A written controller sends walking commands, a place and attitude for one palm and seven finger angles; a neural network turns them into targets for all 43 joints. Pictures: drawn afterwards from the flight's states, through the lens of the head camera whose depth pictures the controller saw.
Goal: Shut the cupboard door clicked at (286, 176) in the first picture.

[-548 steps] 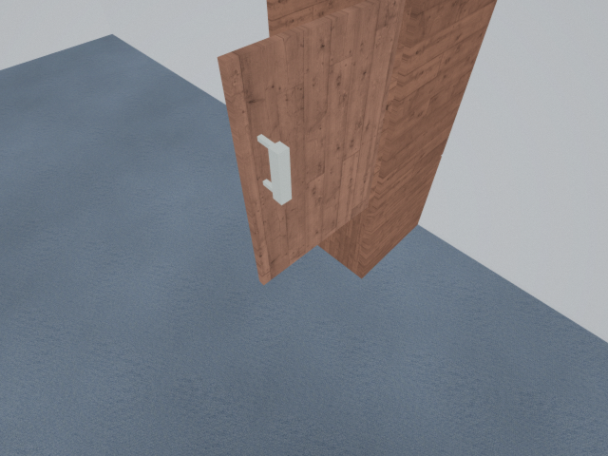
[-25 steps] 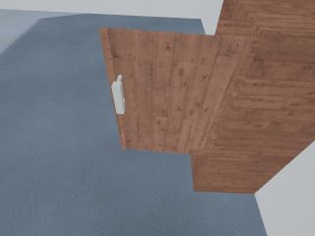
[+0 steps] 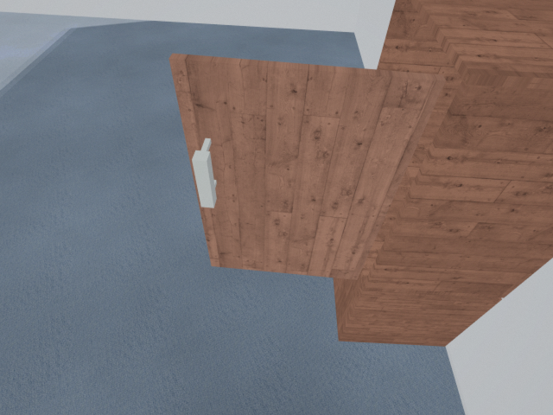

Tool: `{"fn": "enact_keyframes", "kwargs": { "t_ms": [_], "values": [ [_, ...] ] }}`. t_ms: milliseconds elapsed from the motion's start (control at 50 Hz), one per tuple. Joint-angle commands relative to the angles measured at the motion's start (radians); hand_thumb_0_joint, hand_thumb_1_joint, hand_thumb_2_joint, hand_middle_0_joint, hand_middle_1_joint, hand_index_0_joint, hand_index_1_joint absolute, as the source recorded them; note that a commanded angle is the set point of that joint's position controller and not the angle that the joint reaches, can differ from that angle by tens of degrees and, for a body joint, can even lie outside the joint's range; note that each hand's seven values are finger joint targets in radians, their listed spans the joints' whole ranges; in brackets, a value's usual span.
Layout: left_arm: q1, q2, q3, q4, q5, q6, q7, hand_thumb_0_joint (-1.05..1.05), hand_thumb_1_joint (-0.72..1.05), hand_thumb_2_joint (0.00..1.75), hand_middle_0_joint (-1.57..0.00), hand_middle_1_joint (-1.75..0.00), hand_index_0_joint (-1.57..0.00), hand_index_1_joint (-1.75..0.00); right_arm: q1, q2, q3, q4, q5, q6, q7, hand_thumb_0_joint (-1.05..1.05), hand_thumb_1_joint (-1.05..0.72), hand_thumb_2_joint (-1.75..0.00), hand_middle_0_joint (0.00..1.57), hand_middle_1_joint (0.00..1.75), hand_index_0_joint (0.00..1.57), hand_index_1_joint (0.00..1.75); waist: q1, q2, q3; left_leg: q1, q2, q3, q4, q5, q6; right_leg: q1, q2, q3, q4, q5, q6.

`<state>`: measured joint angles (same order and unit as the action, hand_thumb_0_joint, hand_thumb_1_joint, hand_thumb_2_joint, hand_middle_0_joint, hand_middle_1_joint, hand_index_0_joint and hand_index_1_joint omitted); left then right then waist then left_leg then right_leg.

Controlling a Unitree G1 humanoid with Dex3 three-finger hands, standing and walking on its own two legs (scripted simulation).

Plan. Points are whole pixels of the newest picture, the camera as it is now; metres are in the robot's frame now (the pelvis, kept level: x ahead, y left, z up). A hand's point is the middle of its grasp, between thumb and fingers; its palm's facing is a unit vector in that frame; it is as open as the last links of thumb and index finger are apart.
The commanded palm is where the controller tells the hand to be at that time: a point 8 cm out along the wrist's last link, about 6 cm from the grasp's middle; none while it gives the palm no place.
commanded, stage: shuffle to correct the standing spot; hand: left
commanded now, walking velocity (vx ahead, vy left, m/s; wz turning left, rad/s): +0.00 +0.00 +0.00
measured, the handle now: (207, 172) +0.51 +0.17 +0.04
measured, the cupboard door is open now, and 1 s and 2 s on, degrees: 87 87 87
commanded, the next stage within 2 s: come to a stop and stand still in 0.28 s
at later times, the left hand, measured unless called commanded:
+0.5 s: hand out of the picture +0.02 +0.14 -0.18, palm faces +0.00 -0.99 -0.16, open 7.3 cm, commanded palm none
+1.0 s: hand out of the picture +0.08 +0.19 -0.18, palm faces -0.02 -0.97 -0.26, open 7.3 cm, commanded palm none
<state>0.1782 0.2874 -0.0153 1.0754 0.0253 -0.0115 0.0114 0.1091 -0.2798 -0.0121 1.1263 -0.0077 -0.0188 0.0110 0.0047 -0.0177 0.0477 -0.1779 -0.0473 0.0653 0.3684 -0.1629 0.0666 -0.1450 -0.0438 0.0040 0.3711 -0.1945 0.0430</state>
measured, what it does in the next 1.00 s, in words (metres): stands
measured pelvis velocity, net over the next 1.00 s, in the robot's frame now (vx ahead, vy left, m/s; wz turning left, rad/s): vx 0.02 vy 0.00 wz -0.02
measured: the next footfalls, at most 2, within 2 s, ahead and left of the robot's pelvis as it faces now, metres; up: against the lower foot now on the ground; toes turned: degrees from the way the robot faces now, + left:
none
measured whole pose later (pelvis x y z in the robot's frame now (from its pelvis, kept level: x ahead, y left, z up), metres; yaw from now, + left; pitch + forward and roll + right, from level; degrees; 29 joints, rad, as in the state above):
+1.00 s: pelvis +0.02 +0.00 -0.01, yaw -1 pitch -1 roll -1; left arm 0.23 0.20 0.00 0.98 0.02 0.00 0.04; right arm 0.22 -0.18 -0.01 0.96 -0.02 0.00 -0.01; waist 0.00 0.02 0.04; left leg -0.25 -0.02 0.09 0.58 -0.32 0.07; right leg -0.22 -0.03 0.02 0.57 -0.33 0.02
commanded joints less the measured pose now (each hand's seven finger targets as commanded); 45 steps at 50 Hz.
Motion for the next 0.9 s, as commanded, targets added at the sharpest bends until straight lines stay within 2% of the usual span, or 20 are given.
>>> {"fn": "enact_keyframes", "kwargs": {
  "t_ms": [0, 60, 120, 220, 280, 340, 380, 400, 440, 460, 500, 520, 580, 700, 760, 780, 800, 820, 840, 880],
  "values": [
    [0.002, 0.166, 0.036, -0.040, -0.006, -0.013, 0.016, 0.00, 0.90, 0.90, -0.20, -0.30, -0.20, -0.30, -0.018, -0.185, -0.037, -0.049, 0.002, -0.020, -0.017, 0.00, -0.90, -0.90, 0.20, 0.30, 0.20, 0.30, -0.007, 0.014, -0.056, 0.052, 0.163, -0.167, -0.101, 0.039, -0.039, -0.025, -0.089, 0.073, -0.066, 0.051, -0.053],
    [-0.001, 0.169, 0.036, -0.041, -0.006, -0.013, 0.015, 0.00, 0.90, 0.90, -0.20, -0.30, -0.20, -0.30, -0.020, -0.187, -0.036, -0.046, 0.002, -0.019, -0.017, 0.00, -0.90, -0.90, 0.20, 0.30, 0.20, 0.30, -0.007, 0.011, -0.054, 0.051, 0.163, -0.164, -0.100, 0.048, -0.039, -0.020, -0.089, 0.074, -0.071, 0.056, -0.053],
    [0.063, 0.060, 0.011, -0.002, -0.009, 0.001, 0.018, 0.00, 0.90, 0.90, -0.20, -0.30, -0.20, -0.30, 0.037, -0.078, -0.008, -0.014, -0.003, -0.005, -0.016, 0.00, -0.90, -0.90, 0.20, 0.30, 0.20, 0.30, -0.009, 0.011, -0.058, 0.055, 0.160, -0.150, -0.106, -0.064, -0.053, -0.017, -0.076, 0.058, -0.066, -0.010, -0.036],
    [0.114, 0.041, 0.017, 0.002, 0.000, 0.010, 0.009, 0.00, 0.90, 0.90, -0.20, -0.30, -0.20, -0.30, 0.068, -0.093, -0.019, -0.010, -0.005, 0.004, -0.017, 0.00, -0.90, -0.90, 0.20, 0.30, 0.20, 0.30, -0.002, 0.043, 0.038, -0.015, 0.199, -0.197, -0.164, -0.328, -0.025, -0.084, -0.034, 0.011, 0.020, -0.128, -0.042],
    [0.152, 0.016, 0.020, 0.007, 0.000, 0.004, 0.005, 0.00, 0.90, 0.90, -0.20, -0.30, -0.20, -0.30, 0.092, -0.081, -0.026, -0.012, -0.004, -0.002, -0.021, 0.00, -0.90, -0.90, 0.20, 0.30, 0.20, 0.30, -0.001, 0.055, 0.047, -0.008, 0.208, -0.198, -0.142, -0.292, -0.009, -0.098, -0.027, 0.003, 0.055, -0.102, -0.049],
    [0.189, -0.004, 0.027, 0.013, -0.003, -0.005, 0.005, 0.00, 0.90, 0.90, -0.20, -0.30, -0.20, -0.30, 0.123, -0.055, -0.028, -0.005, -0.001, -0.013, -0.028, 0.00, -0.90, -0.90, 0.20, 0.30, 0.20, 0.30, 0.001, 0.028, 0.037, 0.009, 0.203, -0.169, -0.063, -0.141, 0.001, -0.089, -0.033, 0.015, 0.062, -0.040, -0.061],
    [0.218, -0.015, 0.030, 0.022, -0.006, -0.011, 0.011, 0.00, 0.90, 0.90, -0.20, -0.30, -0.20, -0.30, 0.140, -0.026, -0.025, 0.001, 0.001, -0.020, -0.034, 0.00, -0.90, -0.90, 0.20, 0.30, 0.20, 0.30, 0.004, 0.001, 0.015, 0.018, 0.174, -0.116, 0.026, 0.019, -0.007, -0.058, -0.049, 0.047, 0.060, 0.059, -0.072],
    [0.231, -0.019, 0.032, 0.029, -0.007, -0.014, 0.017, 0.00, 0.90, 0.90, -0.20, -0.30, -0.20, -0.30, 0.146, -0.006, -0.020, 0.002, 0.002, -0.023, -0.038, 0.00, -0.90, -0.90, 0.20, 0.30, 0.20, 0.30, 0.003, -0.025, -0.007, 0.018, 0.155, -0.083, 0.081, 0.139, -0.017, -0.024, -0.062, 0.070, 0.057, 0.180, -0.078],
    [0.273, -0.013, 0.035, 0.042, -0.012, -0.019, 0.031, 0.00, 0.90, 0.90, -0.20, -0.30, -0.20, -0.30, 0.155, 0.022, -0.013, 0.006, 0.003, -0.022, -0.048, 0.00, -0.90, -0.90, 0.20, 0.30, 0.20, 0.30, 0.006, -0.073, -0.031, -0.011, 0.128, -0.039, 0.143, 0.235, -0.046, 0.058, -0.104, 0.104, 0.069, 0.546, -0.088],
    [0.276, -0.016, 0.032, 0.045, -0.015, -0.023, 0.038, 0.00, 0.90, 0.90, -0.20, -0.30, -0.20, -0.30, 0.166, 0.036, -0.013, 0.010, 0.006, -0.019, -0.054, 0.00, -0.90, -0.90, 0.20, 0.30, 0.20, 0.30, -0.004, -0.077, -0.048, 0.005, 0.127, -0.038, 0.129, 0.260, -0.057, 0.074, -0.113, 0.099, 0.085, 0.702, -0.087],
    [0.260, -0.017, 0.031, 0.035, -0.020, -0.023, 0.048, 0.00, 0.90, 0.90, -0.20, -0.30, -0.20, -0.30, 0.187, 0.036, -0.019, 0.020, 0.011, -0.011, -0.064, 0.00, -0.90, -0.90, 0.20, 0.30, 0.20, 0.30, -0.014, -0.019, -0.075, 0.072, 0.135, -0.044, 0.107, 0.384, -0.063, 0.066, -0.106, 0.081, 0.103, 0.793, -0.074],
    [0.257, -0.014, 0.033, 0.025, -0.019, -0.020, 0.052, 0.00, 0.90, 0.90, -0.20, -0.30, -0.20, -0.30, 0.192, 0.038, -0.024, 0.018, 0.014, -0.007, -0.067, 0.00, -0.90, -0.90, 0.20, 0.30, 0.20, 0.30, -0.013, -0.026, -0.060, 0.077, 0.138, -0.043, 0.112, 0.426, -0.060, 0.052, -0.104, 0.077, 0.109, 0.808, -0.066],
    [0.250, -0.014, 0.047, 0.003, -0.016, -0.008, 0.059, 0.00, 0.90, 0.90, -0.20, -0.30, -0.20, -0.30, 0.206, 0.041, -0.040, 0.002, 0.010, 0.008, -0.071, 0.00, -0.90, -0.90, 0.20, 0.30, 0.20, 0.30, -0.014, -0.006, -0.074, 0.093, 0.142, -0.033, 0.145, 0.449, -0.059, 0.024, -0.109, 0.083, 0.127, 0.761, -0.071],
    [0.216, -0.018, 0.058, -0.040, -0.007, 0.008, 0.056, 0.00, 0.90, 0.90, -0.20, -0.30, -0.20, -0.30, 0.174, 0.054, -0.051, -0.046, 0.004, 0.025, -0.059, 0.00, -0.90, -0.90, 0.20, 0.30, 0.20, 0.30, -0.004, -0.030, -0.076, 0.042, 0.135, -0.043, 0.153, 0.246, -0.063, 0.002, -0.136, 0.125, 0.097, 0.560, -0.100],
    [0.186, -0.027, 0.054, -0.054, -0.009, 0.008, 0.053, 0.00, 0.90, 0.90, -0.20, -0.30, -0.20, -0.30, 0.167, 0.037, -0.049, -0.054, 0.000, 0.020, -0.060, 0.00, -0.90, -0.90, 0.20, 0.30, 0.20, 0.30, -0.007, -0.027, -0.088, 0.080, 0.157, -0.067, 0.136, 0.348, -0.051, -0.019, -0.101, 0.106, 0.113, 0.493, -0.091],
    [0.226, 0.002, 0.057, -0.041, -0.003, -0.016, 0.081, 0.00, 0.90, 0.90, -0.20, -0.30, -0.20, -0.30, 0.100, -0.013, -0.045, -0.150, 0.012, 0.003, -0.047, 0.00, -0.90, -0.90, 0.20, 0.30, 0.20, 0.30, 0.001, 0.062, -0.087, 0.054, 0.166, -0.035, 0.281, 0.402, -0.062, -0.067, -0.111, 0.109, 0.112, 0.655, -0.067],
    [0.178, 0.035, 0.056, -0.103, -0.006, -0.017, 0.069, 0.00, 0.90, 0.90, -0.20, -0.30, -0.20, -0.30, 0.146, 0.029, -0.039, -0.171, 0.002, 0.008, -0.035, 0.00, -0.90, -0.90, 0.20, 0.30, 0.20, 0.30, -0.018, 0.014, -0.096, -0.047, 0.125, -0.064, 0.215, 0.031, -0.046, -0.026, -0.126, 0.137, 0.115, 0.379, -0.108],
    [0.135, 0.027, 0.050, -0.118, -0.004, -0.019, 0.059, 0.00, 0.90, 0.90, -0.20, -0.30, -0.20, -0.30, 0.119, 0.037, -0.033, -0.183, -0.008, 0.013, -0.028, 0.00, -0.90, -0.90, 0.20, 0.30, 0.20, 0.30, -0.011, 0.037, -0.090, -0.035, 0.102, -0.040, 0.163, -0.081, -0.052, -0.056, -0.129, 0.154, 0.105, 0.295, -0.125],
    [0.105, 0.021, 0.046, -0.137, -0.006, -0.017, 0.052, 0.00, 0.90, 0.90, -0.20, -0.30, -0.20, -0.30, 0.148, 0.033, -0.031, -0.198, -0.006, 0.012, -0.028, 0.00, -0.90, -0.90, 0.20, 0.30, 0.20, 0.30, -0.034, 0.037, -0.062, -0.038, 0.117, -0.079, 0.129, -0.046, -0.041, -0.105, -0.094, 0.126, 0.111, 0.127, -0.119],
    [0.117, 0.000, 0.036, -0.141, -0.005, -0.006, 0.045, 0.00, 0.90, 0.90, -0.20, -0.30, -0.20, -0.30, 0.149, -0.004, -0.027, -0.208, -0.011, 0.000, -0.028, 0.00, -0.90, -0.90, 0.20, 0.30, 0.20, 0.30, -0.012, 0.121, -0.028, -0.057, 0.176, -0.160, 0.066, 0.095, -0.005, -0.117, -0.016, 0.055, 0.149, -0.021, -0.091]
  ]
}}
